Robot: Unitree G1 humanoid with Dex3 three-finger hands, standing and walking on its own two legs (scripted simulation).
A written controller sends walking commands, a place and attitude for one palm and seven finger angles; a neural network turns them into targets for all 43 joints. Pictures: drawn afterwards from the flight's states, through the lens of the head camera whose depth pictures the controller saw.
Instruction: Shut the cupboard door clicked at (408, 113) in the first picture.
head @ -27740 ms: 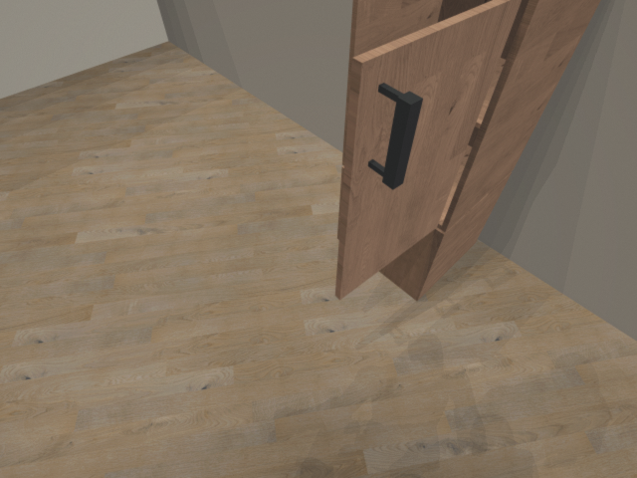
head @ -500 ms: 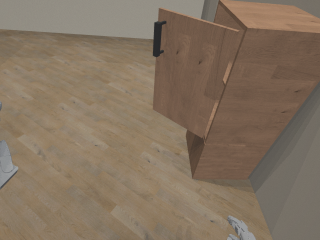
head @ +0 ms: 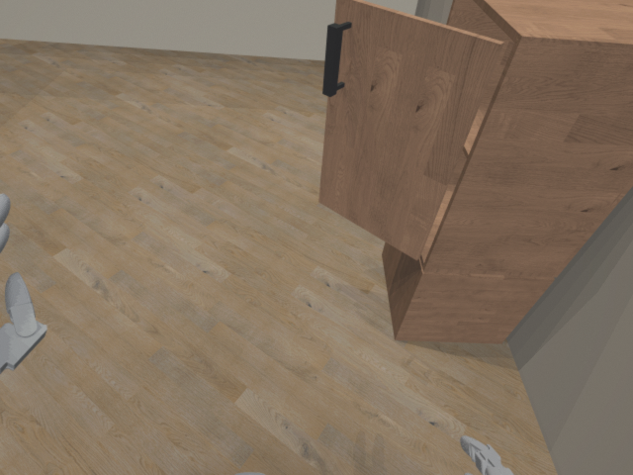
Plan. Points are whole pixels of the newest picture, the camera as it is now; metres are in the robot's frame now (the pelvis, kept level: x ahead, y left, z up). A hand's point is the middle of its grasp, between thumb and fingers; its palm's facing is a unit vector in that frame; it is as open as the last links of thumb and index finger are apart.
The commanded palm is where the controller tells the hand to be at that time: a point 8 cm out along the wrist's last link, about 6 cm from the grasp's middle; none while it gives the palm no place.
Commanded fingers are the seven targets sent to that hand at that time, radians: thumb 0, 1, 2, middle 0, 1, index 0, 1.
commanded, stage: let the arm hang, fingers relaxed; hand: left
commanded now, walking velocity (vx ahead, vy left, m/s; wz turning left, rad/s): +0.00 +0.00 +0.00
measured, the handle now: (338, 59) +0.94 +0.03 +0.13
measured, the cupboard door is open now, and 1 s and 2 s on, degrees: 50 50 50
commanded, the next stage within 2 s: look to check the result in 1.18 s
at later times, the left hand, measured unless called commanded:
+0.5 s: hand out of the picture -0.01 +0.21 -0.18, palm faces +0.09 -0.98 -0.18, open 7.0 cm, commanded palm none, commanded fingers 0.00 0.90 0.90 -0.20 -0.30 -0.20 -0.30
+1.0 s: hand out of the picture -0.02 +0.18 -0.17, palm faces +0.09 -0.98 -0.15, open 7.4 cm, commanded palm none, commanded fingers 0.00 0.90 0.90 -0.20 -0.30 -0.20 -0.30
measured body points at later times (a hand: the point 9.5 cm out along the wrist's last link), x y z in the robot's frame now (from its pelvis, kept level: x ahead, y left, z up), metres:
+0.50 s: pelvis +0.00 +0.03 +0.00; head +0.01 +0.05 +0.45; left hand -0.01 +0.27 -0.16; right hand +0.05 -0.21 -0.14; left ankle +0.06 +0.11 -0.73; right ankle +0.01 -0.10 -0.73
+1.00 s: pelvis +0.01 +0.03 +0.01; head +0.01 +0.03 +0.46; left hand -0.03 +0.23 -0.16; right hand +0.01 -0.19 -0.16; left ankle +0.06 +0.11 -0.73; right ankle +0.01 -0.10 -0.73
